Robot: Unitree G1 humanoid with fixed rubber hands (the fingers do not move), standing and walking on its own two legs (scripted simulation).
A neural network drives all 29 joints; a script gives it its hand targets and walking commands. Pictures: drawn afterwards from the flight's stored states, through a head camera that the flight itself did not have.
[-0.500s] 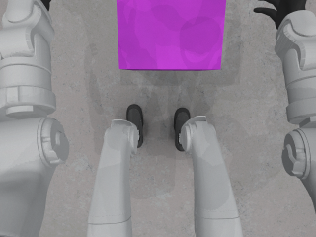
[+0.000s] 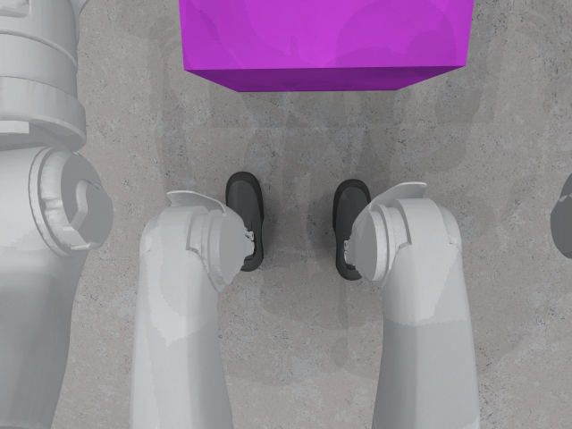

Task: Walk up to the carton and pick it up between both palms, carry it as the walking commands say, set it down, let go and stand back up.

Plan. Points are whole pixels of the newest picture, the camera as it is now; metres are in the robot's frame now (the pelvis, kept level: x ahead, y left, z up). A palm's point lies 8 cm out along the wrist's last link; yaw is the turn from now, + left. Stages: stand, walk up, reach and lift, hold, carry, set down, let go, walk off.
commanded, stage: reach and lift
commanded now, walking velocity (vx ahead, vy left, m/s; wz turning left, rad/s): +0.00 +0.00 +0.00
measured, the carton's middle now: out of the picture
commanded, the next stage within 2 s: none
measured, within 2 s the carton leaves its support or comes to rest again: neither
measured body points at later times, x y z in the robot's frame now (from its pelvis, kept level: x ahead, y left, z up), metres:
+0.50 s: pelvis +0.05 +0.00 -0.08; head +0.42 -0.03 +0.16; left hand +0.61 +0.20 -0.25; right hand +0.58 -0.25 -0.26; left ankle +0.19 +0.12 -0.43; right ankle +0.16 -0.09 -0.43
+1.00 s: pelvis +0.05 +0.00 -0.09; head +0.41 -0.04 +0.15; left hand +0.62 +0.19 -0.25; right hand +0.58 -0.25 -0.27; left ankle +0.19 +0.12 -0.43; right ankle +0.16 -0.09 -0.43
